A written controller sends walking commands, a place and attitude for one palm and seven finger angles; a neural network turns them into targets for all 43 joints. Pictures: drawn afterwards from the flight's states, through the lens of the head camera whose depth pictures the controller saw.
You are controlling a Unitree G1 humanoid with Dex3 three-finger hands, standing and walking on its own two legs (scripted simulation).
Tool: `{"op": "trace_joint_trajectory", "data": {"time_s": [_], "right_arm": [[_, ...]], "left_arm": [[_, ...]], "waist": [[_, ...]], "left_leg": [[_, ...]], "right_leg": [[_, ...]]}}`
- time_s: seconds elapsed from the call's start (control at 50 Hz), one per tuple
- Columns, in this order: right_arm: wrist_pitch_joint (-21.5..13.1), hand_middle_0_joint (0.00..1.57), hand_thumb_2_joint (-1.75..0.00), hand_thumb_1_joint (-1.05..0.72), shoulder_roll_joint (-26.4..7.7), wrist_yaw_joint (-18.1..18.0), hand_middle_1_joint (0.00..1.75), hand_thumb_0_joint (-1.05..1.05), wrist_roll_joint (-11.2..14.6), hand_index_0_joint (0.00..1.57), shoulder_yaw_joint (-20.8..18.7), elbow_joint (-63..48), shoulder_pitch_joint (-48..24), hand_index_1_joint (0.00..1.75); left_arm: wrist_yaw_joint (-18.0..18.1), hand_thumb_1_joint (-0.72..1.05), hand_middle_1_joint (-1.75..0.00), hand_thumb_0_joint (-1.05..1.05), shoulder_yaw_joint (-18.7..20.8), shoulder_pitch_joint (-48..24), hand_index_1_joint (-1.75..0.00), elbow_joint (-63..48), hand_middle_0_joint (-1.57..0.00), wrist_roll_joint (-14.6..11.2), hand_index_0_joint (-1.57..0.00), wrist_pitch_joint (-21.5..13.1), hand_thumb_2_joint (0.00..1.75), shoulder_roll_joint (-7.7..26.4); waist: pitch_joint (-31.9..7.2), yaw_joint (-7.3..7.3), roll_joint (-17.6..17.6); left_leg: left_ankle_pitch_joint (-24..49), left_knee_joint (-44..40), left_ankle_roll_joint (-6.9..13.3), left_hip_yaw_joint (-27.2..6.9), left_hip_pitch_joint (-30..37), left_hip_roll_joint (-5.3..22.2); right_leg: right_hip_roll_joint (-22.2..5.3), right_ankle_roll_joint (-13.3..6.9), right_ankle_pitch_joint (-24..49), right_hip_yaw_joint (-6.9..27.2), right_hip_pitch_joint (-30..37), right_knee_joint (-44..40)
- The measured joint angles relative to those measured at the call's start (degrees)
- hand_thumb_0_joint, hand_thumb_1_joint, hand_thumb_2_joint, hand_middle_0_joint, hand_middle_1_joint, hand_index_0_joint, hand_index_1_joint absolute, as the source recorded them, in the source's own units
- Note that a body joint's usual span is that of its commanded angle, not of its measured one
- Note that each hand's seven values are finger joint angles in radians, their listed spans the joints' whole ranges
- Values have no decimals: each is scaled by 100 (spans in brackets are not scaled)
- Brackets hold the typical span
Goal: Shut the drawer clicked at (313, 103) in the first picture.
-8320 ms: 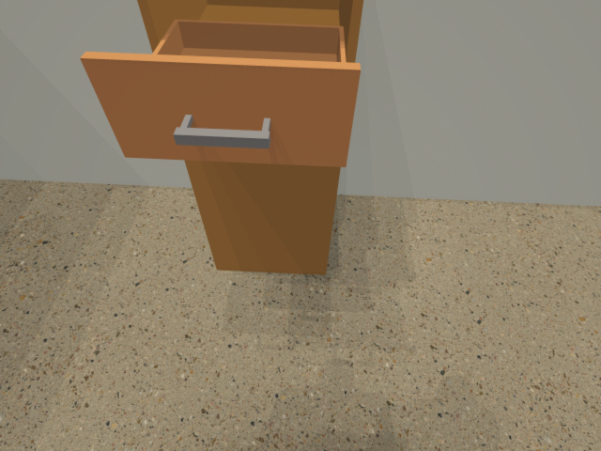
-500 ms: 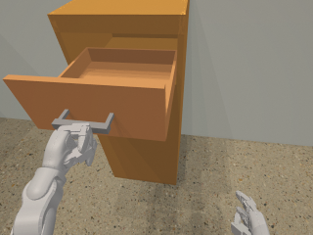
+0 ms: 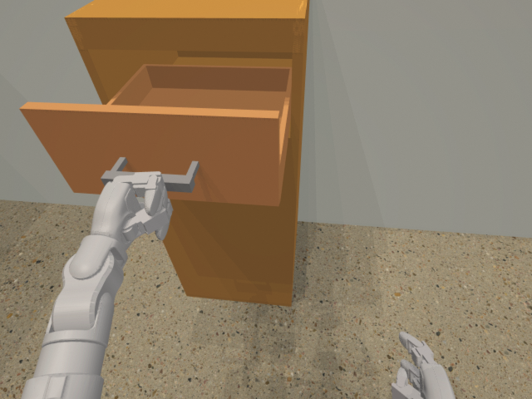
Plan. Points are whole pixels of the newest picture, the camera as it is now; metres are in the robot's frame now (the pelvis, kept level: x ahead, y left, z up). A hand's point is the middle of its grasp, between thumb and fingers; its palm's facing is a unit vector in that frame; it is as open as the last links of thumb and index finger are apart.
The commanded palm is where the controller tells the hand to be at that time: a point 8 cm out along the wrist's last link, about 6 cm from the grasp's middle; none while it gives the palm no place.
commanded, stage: push the drawer shut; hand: left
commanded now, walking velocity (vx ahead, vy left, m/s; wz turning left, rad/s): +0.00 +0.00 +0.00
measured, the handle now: (152, 173) +0.40 +0.21 +0.15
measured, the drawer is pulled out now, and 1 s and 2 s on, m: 0.21 0.09 0.00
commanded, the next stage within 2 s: none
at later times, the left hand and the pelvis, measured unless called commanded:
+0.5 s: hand (175, 180) +0.39 +0.17 +0.15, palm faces -0.04 -1.00 -0.03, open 3.1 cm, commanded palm +0.38 +0.22 +0.15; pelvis +0.00 +0.01 +0.00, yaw -1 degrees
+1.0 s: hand (187, 156) +0.45 +0.17 +0.15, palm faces -0.04 -1.00 -0.01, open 3.2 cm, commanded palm +0.44 +0.21 +0.15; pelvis +0.00 +0.01 +0.00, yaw -2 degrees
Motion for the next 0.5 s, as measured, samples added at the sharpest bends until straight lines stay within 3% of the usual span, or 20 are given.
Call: {"op": "trace_joint_trajectory", "data": {"time_s": [0.5], "right_arm": [[432, 20, -90, -91, -24, 35, 30, 2, 13, 20, -88, 85, 295, 30]], "left_arm": [[85, 81, -160, 1, 160, -1578, -160, 1870, -140, 178, -140, -234, 91, 158]], "waist": [[-19, -203, -70]], "left_leg": [[24, 2, 41, 58, -259, 23]], "right_leg": [[21, 36, 107, 60, -237, -105]]}}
